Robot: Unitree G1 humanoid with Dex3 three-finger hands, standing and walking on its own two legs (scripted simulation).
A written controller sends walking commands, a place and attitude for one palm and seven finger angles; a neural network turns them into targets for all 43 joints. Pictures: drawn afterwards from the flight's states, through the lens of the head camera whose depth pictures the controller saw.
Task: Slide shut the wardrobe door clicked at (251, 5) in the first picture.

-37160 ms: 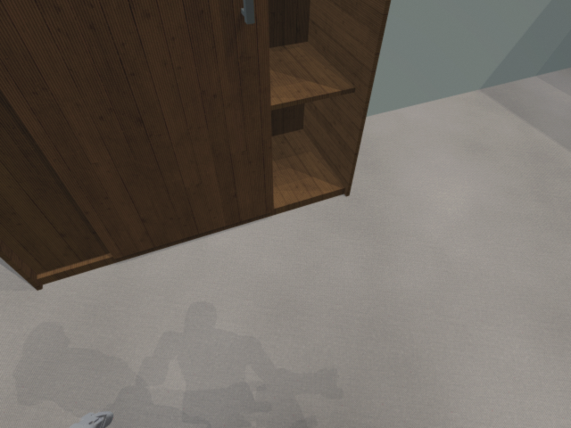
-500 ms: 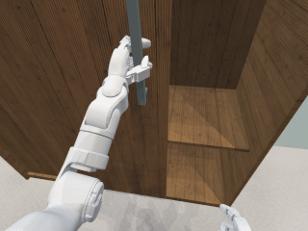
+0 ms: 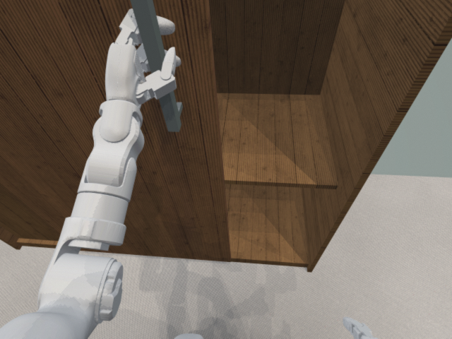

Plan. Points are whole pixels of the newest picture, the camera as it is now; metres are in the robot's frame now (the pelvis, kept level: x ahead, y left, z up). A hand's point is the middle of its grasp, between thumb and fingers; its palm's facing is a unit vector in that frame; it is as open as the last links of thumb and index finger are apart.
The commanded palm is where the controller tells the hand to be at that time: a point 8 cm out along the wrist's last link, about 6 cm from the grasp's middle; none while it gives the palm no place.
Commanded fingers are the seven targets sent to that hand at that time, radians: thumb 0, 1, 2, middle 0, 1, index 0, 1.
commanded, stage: step sideways, sliding the door along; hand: left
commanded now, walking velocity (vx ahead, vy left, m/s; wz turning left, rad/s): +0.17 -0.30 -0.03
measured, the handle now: (158, 44) +0.47 +0.13 +0.28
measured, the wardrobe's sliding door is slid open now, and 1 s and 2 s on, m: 0.33 0.20 0.00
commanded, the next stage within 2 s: none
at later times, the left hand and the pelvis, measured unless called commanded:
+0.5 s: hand (191, 72) +0.43 +0.08 +0.25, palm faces +0.24 -0.97 -0.05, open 6.1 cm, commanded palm +0.41 +0.06 +0.25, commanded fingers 0.00 0.90 0.90 -0.45 -1.40 -0.45 -1.40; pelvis +0.04 -0.11 +0.00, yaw +5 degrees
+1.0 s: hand (267, 74) +0.44 -0.03 +0.25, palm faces +0.31 -0.95 -0.07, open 6.4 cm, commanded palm +0.41 -0.05 +0.24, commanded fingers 0.00 0.90 0.90 -0.45 -1.40 -0.45 -1.40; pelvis +0.10 -0.22 +0.00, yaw +6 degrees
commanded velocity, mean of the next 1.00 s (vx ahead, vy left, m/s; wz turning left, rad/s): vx -0.11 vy -0.28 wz -0.14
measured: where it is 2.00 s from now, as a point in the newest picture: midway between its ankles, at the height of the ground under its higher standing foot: outside the picture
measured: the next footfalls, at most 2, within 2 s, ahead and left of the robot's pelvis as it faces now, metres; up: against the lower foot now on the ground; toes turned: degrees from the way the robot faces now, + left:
right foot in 0.22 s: +0.13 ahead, -0.16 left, +0.00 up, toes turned -1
left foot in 0.44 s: +0.06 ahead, +0.05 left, +0.00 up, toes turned +6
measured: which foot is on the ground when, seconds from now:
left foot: down 0.00-0.30, up 0.32-0.42, down 0.44-1.00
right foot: down 0.00-0.08, up 0.10-0.20, down 0.22-0.44, up 0.46-0.72, down 0.74-1.00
